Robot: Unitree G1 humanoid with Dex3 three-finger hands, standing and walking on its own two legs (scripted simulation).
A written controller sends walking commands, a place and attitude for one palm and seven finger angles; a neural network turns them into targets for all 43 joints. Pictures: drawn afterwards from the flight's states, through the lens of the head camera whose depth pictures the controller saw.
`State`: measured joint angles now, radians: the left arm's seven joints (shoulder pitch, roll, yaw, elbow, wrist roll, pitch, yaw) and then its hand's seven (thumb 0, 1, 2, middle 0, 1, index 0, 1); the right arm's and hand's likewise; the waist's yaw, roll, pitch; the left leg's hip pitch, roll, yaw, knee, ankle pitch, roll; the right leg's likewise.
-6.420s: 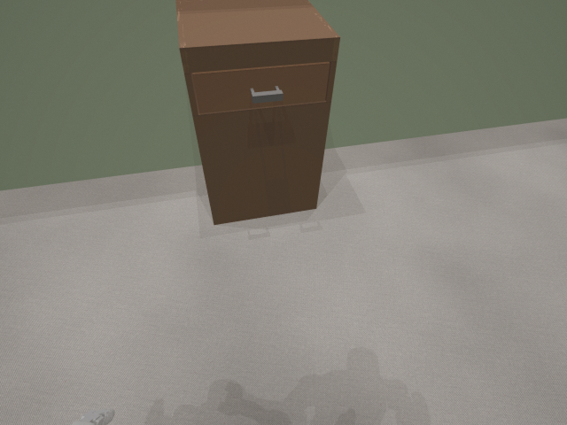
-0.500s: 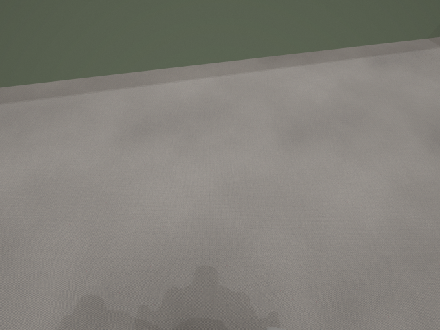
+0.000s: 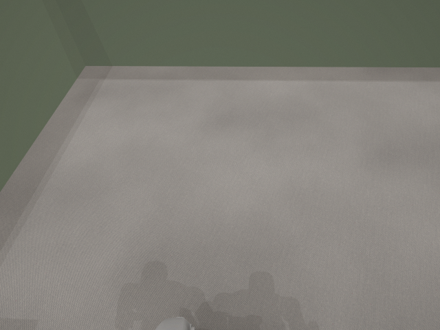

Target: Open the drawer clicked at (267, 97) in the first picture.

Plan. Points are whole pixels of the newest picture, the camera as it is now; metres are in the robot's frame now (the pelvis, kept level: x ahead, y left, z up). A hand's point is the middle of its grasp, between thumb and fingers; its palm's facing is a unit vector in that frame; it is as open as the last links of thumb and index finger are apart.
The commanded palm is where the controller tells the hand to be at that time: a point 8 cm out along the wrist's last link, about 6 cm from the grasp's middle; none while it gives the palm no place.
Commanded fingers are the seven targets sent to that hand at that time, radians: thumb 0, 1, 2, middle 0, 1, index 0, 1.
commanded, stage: turn to face it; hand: left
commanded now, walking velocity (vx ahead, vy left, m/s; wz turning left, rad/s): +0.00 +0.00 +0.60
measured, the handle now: out of the picture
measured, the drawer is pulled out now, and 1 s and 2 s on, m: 0.00 0.00 0.00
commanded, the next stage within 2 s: none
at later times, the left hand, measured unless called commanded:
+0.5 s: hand out of the picture +0.06 +0.29 -0.15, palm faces +0.30 -0.92 -0.25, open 7.4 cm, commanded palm none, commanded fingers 0.00 0.90 0.90 -0.20 -0.30 -0.20 -0.30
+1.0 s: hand out of the picture -0.06 +0.21 -0.15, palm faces +0.59 -0.77 -0.26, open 7.4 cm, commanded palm none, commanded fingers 0.00 0.90 0.90 -0.20 -0.30 -0.20 -0.30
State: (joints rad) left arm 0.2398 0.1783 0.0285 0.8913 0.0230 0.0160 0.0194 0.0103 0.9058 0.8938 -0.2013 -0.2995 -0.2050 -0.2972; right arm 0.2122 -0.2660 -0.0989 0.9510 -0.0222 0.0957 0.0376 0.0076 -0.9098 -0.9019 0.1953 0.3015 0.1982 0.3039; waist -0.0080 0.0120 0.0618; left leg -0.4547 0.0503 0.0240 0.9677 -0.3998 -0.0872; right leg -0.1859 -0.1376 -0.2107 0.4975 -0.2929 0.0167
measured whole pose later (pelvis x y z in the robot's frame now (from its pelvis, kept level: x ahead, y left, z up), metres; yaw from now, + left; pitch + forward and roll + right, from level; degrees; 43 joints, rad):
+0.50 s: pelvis +0.00 +0.05 +0.00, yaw +16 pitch +0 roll -1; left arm 0.12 0.26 0.07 0.88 0.01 0.06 0.01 0.01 0.91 0.89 -0.20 -0.30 -0.20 -0.30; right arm 0.21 -0.21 -0.06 0.92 -0.02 0.03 0.01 0.00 -0.90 -0.90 0.20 0.30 0.20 0.30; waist -0.02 -0.02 0.06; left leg -0.25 -0.06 -0.08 0.47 -0.22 0.05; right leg -0.46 -0.07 0.01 0.96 -0.40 0.12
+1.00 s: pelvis -0.01 +0.01 +0.00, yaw +36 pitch -1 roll +1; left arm 0.24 0.19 0.03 0.88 0.02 0.02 0.02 0.01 0.91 0.89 -0.20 -0.30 -0.21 -0.30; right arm 0.21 -0.28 -0.10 0.97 -0.02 0.10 0.04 0.01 -0.91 -0.90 0.19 0.30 0.20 0.30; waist -0.01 0.02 0.08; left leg -0.44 0.05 0.01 1.00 -0.40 -0.09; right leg -0.19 -0.13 -0.23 0.49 -0.27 0.01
